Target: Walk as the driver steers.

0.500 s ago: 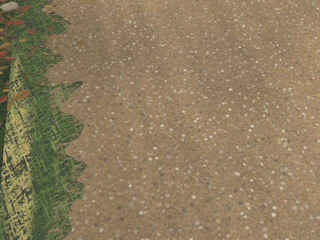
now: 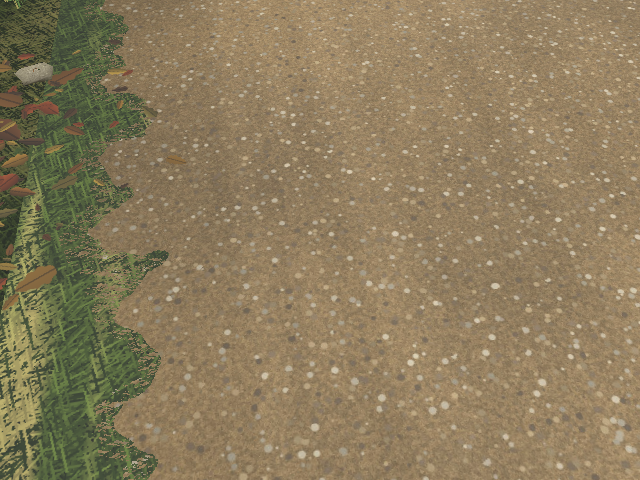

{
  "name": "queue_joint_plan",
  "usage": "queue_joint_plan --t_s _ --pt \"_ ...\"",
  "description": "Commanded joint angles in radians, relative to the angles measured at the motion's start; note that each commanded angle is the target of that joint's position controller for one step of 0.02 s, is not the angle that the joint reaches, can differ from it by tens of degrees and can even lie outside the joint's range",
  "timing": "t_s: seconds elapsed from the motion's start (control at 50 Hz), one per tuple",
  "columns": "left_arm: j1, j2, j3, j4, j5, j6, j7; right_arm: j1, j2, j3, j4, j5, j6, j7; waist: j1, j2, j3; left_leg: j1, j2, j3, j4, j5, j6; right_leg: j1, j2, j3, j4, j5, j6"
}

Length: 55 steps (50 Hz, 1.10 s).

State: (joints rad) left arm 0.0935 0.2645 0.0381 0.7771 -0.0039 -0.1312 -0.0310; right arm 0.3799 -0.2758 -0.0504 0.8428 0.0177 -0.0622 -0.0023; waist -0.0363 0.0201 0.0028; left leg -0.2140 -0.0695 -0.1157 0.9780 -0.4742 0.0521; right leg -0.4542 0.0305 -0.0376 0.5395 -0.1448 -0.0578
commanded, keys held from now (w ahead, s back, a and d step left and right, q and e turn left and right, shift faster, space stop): w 0.48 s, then w+e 0.32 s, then e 0.20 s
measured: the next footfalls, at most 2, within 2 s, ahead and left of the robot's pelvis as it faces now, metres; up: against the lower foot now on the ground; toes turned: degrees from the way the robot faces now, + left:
left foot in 0.48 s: +0.42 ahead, +0.14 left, +0.00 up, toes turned +1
right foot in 1.00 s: +0.66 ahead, -0.12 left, +0.00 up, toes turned -16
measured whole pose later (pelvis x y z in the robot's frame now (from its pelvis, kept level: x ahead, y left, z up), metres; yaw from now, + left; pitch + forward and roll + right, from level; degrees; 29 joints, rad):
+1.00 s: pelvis +0.51 +0.01 +0.00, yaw -13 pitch +2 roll +2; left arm 0.10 0.25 0.06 0.72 0.00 -0.04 -0.06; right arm 0.29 -0.27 -0.07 0.85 0.02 -0.04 -0.04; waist -0.05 -0.03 0.03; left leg 0.01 0.03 0.26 0.45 -0.45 -0.02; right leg -0.53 -0.02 -0.05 0.56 -0.02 -0.08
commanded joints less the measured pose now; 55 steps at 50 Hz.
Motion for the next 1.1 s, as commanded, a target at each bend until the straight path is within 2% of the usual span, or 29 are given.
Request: queue_joint_plan --t_s 0.02,0.04,0.06,0.12,0.18,0.28,0.34,0.4,0.44,0.46,0.48,0.5,0.52,0.54,0.56,0.58,0.6,0.64,0.68,0.8,0.86,0.92,0.98,1.0,1.02,1.04,1.06,1.08,1.1 --pt "0.202 0.129 0.036 -0.002 -0.003 0.014 0.007 -0.078 -0.129 -0.017 -0.116 0.012 -0.040 0.003 0.109 -0.062 -0.103 -0.541 0.116 -0.002 0.304 0.088 0.000 0.547 -0.344 0.508 -0.262 -0.113 -0.188" --pt "0.163 0.111 0.029 -0.007 0.005 0.016 0.003 -0.107 -0.119 -0.021 -0.125 -0.005 -0.039 0.001 0.084 -0.042 -0.043 -0.515 0.143 0.015 0.243 0.137 -0.008 0.435 -0.309 0.439 -0.292 -0.012 -0.186" --pt "0.147 0.098 0.023 -0.007 0.014 0.013 0.001 -0.091 -0.109 -0.025 -0.125 -0.011 -0.032 0.001 0.054 -0.068 -0.038 -0.457 0.171 0.015 0.200 0.169 -0.010 0.370 -0.278 0.383 -0.314 0.056 -0.177" --pt "0.160 0.114 0.027 0.013 0.006 0.006 -0.001 -0.058 -0.064 -0.018 -0.119 -0.010 -0.013 -0.003 0.028 -0.100 -0.031 -0.417 0.188 0.047 0.109 0.209 -0.033 0.299 -0.243 0.274 -0.367 0.182 -0.191" --pt "0.194 0.145 0.036 0.033 0.001 0.013 0.012 -0.154 -0.052 -0.013 -0.154 -0.017 -0.012 -0.007 0.047 -0.080 -0.007 -0.481 0.201 0.061 -0.037 0.337 -0.057 0.312 -0.238 0.212 -0.395 0.262 -0.190" --pt "0.267 0.158 0.036 0.068 -0.012 0.031 0.022 -0.312 -0.024 -0.003 -0.194 -0.009 -0.025 0.008 0.105 -0.081 0.022 -0.438 0.166 0.097 -0.315 0.548 -0.053 0.349 -0.203 0.127 -0.392 0.234 -0.143" --pt "0.315 0.164 0.036 0.093 -0.016 0.044 0.023 -0.398 -0.027 -0.001 -0.227 0.000 -0.032 0.024 0.134 -0.084 0.050 -0.448 0.146 0.107 -0.394 0.537 -0.043 0.419 -0.238 0.144 -0.363 0.210 -0.143" --pt "0.322 0.180 0.041 0.109 -0.018 0.060 0.030 -0.427 -0.044 -0.005 -0.254 0.003 -0.042 0.042 0.119 -0.098 0.058 -0.439 0.130 0.108 -0.450 0.442 -0.009 0.501 -0.283 0.165 -0.307 0.266 -0.127" --pt "0.290 0.199 0.047 0.107 -0.019 0.068 0.034 -0.344 -0.076 -0.019 -0.239 -0.002 -0.047 0.044 0.058 -0.116 0.008 -0.292 0.091 0.137 -0.488 0.393 0.022 0.513 -0.277 0.149 -0.210 0.463 -0.103" --pt "0.273 0.191 0.043 0.103 -0.018 0.072 0.035 -0.215 -0.111 -0.039 -0.200 -0.006 -0.047 0.038 -0.009 -0.102 -0.071 -0.106 0.063 0.163 -0.515 0.415 0.050 0.482 -0.232 0.110 -0.067 0.594 -0.081" --pt "0.262 0.159 0.029 0.083 -0.004 0.069 0.037 -0.033 -0.171 -0.062 -0.157 -0.015 -0.045 0.027 -0.083 -0.059 -0.206 0.189 0.157 0.070 -0.470 0.467 0.103 0.326 -0.183 0.070 0.171 0.493 -0.047" --pt "0.371 0.047 -0.007 0.062 0.002 0.048 0.030 0.075 -0.272 -0.086 -0.145 -0.034 -0.037 0.020 -0.068 0.171 -0.356 0.604 0.424 -0.355 -0.495 0.364 0.252 -0.101 -0.024 0.014 0.578 0.043 0.027" --pt "0.374 0.073 -0.004 0.081 -0.012 0.027 0.022 0.104 -0.201 -0.068 -0.138 -0.024 -0.032 0.020 -0.081 0.227 -0.425 0.633 0.495 -0.602 -0.627 0.265 0.285 -0.243 0.009 0.158 0.732 -0.428 0.024" --pt "0.288 0.160 0.022 0.060 -0.042 0.020 0.018 0.039 -0.150 -0.050 -0.141 -0.019 -0.031 0.018 -0.078 0.145 -0.256 0.498 0.461 -0.460 -0.650 0.217 0.230 -0.321 -0.046 0.179 0.793 -0.380 0.013" --pt "0.223 0.159 0.024 0.042 -0.045 0.022 0.019 -0.037 -0.123 -0.039 -0.150 -0.016 -0.031 0.017 -0.047 0.084 -0.153 0.342 0.421 -0.316 -0.679 0.252 0.194 -0.309 -0.097 0.148 0.755 -0.288 0.011" --pt "0.193 0.144 0.026 0.038 -0.032 0.030 0.023 -0.099 -0.092 -0.030 -0.149 -0.019 -0.034 0.021 -0.015 0.044 -0.078 0.207 0.378 -0.220 -0.725 0.292 0.174 -0.274 -0.128 0.135 0.694 -0.222 0.018" --pt "0.212 0.134 0.034 0.046 -0.025 0.048 0.028 -0.142 -0.068 -0.023 -0.149 -0.023 -0.043 0.025 0.022 0.067 -0.043 0.118 0.341 -0.139 -0.768 0.326 0.153 -0.216 -0.157 0.143 0.647 -0.170 0.023" --pt "0.258 0.089 0.031 0.063 -0.027 0.077 0.031 -0.167 -0.066 -0.028 -0.132 -0.029 -0.060 0.029 0.055 0.082 -0.023 0.023 0.319 -0.045 -0.826 0.394 0.154 -0.147 -0.163 0.141 0.630 -0.111 0.038" --pt "0.237 0.078 0.036 0.051 -0.026 0.090 0.035 -0.160 -0.082 -0.035 -0.110 -0.036 -0.068 0.024 0.062 0.061 0.003 0.013 0.316 0.035 -0.850 0.474 0.155 -0.190 -0.161 0.160 0.598 -0.039 0.050" --pt "0.083 0.053 0.035 -0.002 -0.015 0.080 0.014 -0.121 -0.112 -0.044 -0.064 -0.033 -0.058 -0.003 0.020 0.033 0.042 0.101 0.295 0.208 -0.862 0.558 0.115 -0.249 -0.140 0.127 0.298 0.233 0.052" --pt "-0.027 0.025 0.023 -0.060 0.001 0.077 -0.006 -0.102 -0.134 -0.048 -0.046 -0.026 -0.036 -0.020 -0.015 0.021 0.083 0.137 0.304 0.281 -0.798 0.767 0.099 -0.220 -0.120 0.042 0.155 0.253 0.045" --pt "-0.038 0.042 0.031 -0.105 0.000 0.081 -0.028 -0.091 -0.164 -0.057 -0.037 -0.007 -0.004 -0.033 -0.009 0.053 0.046 0.230 0.333 0.299 -0.684 0.943 0.081 -0.185 -0.085 -0.008 0.100 0.144 0.022" --pt "0.145 0.122 0.070 -0.088 -0.002 0.082 -0.035 -0.148 -0.192 -0.068 -0.058 0.011 0.023 -0.049 0.095 0.075 -0.065 0.249 0.313 0.311 -0.394 1.154 0.033 0.038 0.005 -0.058 0.025 0.047 -0.037" --pt "0.255 0.178 0.096 -0.064 0.002 0.079 -0.020 -0.150 -0.176 -0.061 -0.064 0.013 0.023 -0.047 0.155 0.024 -0.126 0.174 0.252 0.331 -0.179 1.016 -0.017 0.221 0.024 -0.031 -0.087 0.216 -0.073" --pt "0.293 0.282 0.116 -0.066 0.006 0.085 0.009 -0.095 -0.083 -0.030 -0.092 -0.038 0.011 -0.038 0.116 -0.185 -0.225 -0.109 0.165 0.322 0.144 0.339 -0.078 0.511 -0.190 0.248 -0.014 0.698 -0.152" --pt "0.236 0.335 0.114 -0.119 0.027 0.081 0.009 0.024 -0.034 -0.004 -0.118 -0.046 -0.008 -0.019 0.031 -0.291 -0.417 -0.408 -0.021 0.143 0.481 -0.274 -0.131 0.777 -0.442 0.733 -0.042 0.879 -0.416" --pt "0.230 0.260 0.101 -0.143 0.018 0.089 0.003 -0.050 -0.132 -0.026 -0.105 -0.019 -0.018 -0.006 0.112 -0.109 -0.477 -0.433 0.043 -0.011 0.508 -0.200 -0.109 0.733 -0.395 0.650 -0.096 0.727 -0.382" --pt "0.165 0.209 0.087 -0.153 0.005 0.089 0.002 -0.138 -0.139 -0.027 -0.136 0.003 -0.015 -0.007 0.100 -0.078 -0.341 -0.478 0.076 0.011 0.452 -0.106 -0.090 0.614 -0.340 0.518 -0.117 0.580 -0.324" --pt "0.116 0.174 0.078 -0.153 -0.012 0.095 0.007 -0.163 -0.124 -0.028 -0.127 -0.010 -0.005 -0.022 0.066 0.004 -0.220 -0.479 0.116 0.027 0.362 -0.038 -0.094 0.463 -0.281 0.434 -0.147 0.464 -0.264"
